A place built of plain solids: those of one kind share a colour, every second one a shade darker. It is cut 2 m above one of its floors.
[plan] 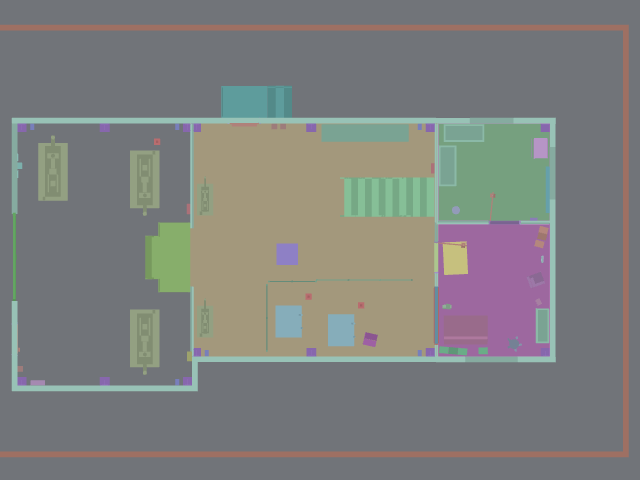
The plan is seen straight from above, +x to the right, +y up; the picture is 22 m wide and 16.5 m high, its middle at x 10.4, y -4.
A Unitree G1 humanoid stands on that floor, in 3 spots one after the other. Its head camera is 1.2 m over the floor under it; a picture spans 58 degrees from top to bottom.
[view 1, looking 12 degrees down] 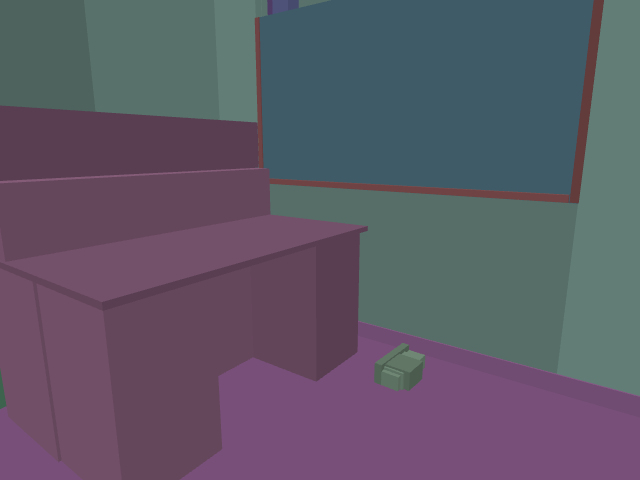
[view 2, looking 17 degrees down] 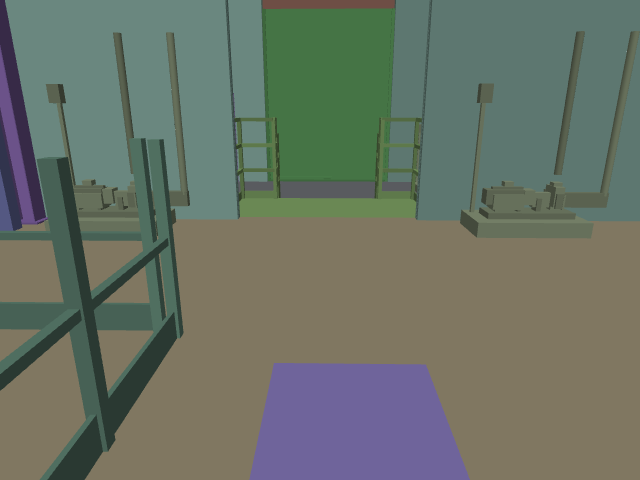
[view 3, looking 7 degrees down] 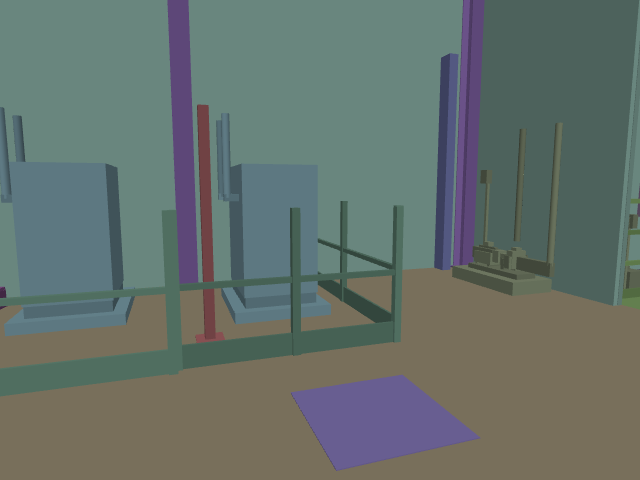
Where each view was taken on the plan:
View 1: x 16.75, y -5.40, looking -144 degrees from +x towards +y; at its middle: control_desk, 2.07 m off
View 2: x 10.75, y -4.60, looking -179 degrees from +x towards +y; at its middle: raised_floor_engines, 4.10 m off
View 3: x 10.27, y -2.52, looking -109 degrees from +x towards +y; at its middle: walk_barrier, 5.17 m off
